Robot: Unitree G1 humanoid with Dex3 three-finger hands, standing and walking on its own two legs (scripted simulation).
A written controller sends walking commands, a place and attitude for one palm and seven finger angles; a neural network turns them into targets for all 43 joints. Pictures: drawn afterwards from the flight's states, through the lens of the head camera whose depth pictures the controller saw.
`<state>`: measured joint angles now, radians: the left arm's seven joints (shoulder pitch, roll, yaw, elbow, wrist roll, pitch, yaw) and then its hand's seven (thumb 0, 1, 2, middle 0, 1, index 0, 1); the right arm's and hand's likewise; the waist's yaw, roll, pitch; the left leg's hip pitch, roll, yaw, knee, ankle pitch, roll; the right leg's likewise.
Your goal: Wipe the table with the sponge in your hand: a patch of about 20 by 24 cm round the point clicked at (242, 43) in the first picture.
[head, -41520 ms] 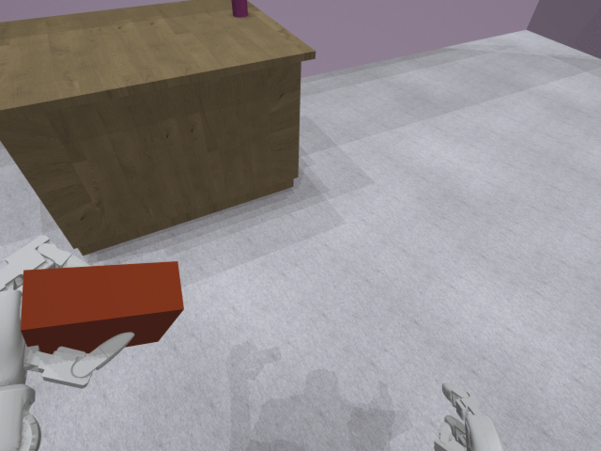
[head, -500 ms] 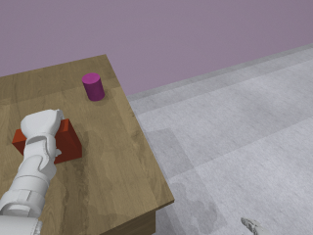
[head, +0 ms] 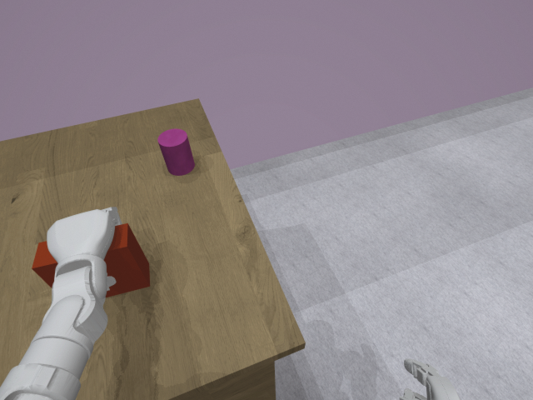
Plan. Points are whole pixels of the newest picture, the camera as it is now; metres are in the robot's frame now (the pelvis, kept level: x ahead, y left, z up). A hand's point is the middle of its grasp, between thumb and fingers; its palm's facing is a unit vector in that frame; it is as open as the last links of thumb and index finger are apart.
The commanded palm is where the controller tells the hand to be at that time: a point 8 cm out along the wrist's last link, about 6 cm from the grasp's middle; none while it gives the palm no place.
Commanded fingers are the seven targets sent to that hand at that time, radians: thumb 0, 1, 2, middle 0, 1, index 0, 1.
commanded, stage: wipe back along the first lane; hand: left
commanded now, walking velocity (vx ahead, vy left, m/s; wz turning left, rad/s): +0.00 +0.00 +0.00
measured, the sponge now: (103, 272) +0.31 +0.32 -0.01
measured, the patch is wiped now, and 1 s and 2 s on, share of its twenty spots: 0.95 0.95 0.95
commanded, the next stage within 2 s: lift the sponge slowly off the table in 1.26 s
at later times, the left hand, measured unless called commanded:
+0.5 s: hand (101, 273) +0.28 +0.29 +0.03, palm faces -0.05 -0.05 -1.00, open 9.2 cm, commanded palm +0.24 +0.27 +0.07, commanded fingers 0.00 0.10 1.30 -1.20 -1.60 -1.20 -1.60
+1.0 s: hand (99, 308) +0.23 +0.27 +0.04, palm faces +0.02 -0.08 -1.00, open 9.2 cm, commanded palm +0.18 +0.25 +0.07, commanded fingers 0.00 0.10 1.30 -1.20 -1.60 -1.20 -1.60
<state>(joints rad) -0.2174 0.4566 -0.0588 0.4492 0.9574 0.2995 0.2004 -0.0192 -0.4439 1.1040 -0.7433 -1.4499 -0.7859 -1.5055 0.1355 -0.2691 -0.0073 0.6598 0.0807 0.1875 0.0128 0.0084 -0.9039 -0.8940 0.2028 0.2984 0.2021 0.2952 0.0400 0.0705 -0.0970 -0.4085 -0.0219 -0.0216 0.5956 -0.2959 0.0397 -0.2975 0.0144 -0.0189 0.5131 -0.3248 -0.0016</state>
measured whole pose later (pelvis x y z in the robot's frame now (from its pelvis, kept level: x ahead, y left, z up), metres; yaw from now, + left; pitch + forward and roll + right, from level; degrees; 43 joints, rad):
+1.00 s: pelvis +0.01 -0.01 +0.00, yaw -1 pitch +3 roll -1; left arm 0.24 0.40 -0.09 -0.01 0.94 0.37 0.24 0.02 -0.43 1.09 -0.72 -1.48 -0.78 -1.52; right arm 0.07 -0.26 0.00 0.62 0.08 0.15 0.02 0.01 -0.90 -0.89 0.20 0.30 0.20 0.30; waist 0.08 0.09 -0.10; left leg -0.32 -0.01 0.00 0.58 -0.31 0.03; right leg -0.23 0.02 0.00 0.52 -0.35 -0.01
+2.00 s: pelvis -0.01 -0.03 +0.01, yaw -1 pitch -2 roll +0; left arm 0.35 0.41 -0.10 -0.15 0.90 0.36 0.15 -0.01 -0.46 1.08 -0.78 -1.43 -0.84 -1.46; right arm 0.04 -0.26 0.00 0.65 0.05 0.12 -0.01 0.01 -0.90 -0.89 0.20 0.30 0.20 0.30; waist 0.12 0.10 -0.03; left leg -0.21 0.01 -0.01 0.52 -0.27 0.00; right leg -0.13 0.04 0.00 0.48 -0.31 -0.04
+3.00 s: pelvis -0.02 -0.02 +0.01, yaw -1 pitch -4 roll +0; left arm 0.29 0.49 -0.07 -0.33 0.85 0.44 0.02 -0.02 -0.47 1.08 -0.80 -1.41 -0.85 -1.44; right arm 0.01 -0.27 0.03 0.64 0.06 0.12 -0.01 0.01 -0.90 -0.89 0.20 0.30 0.20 0.30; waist 0.12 0.12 -0.01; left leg -0.14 0.00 -0.01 0.44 -0.22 0.01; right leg -0.07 0.03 0.00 0.41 -0.27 -0.03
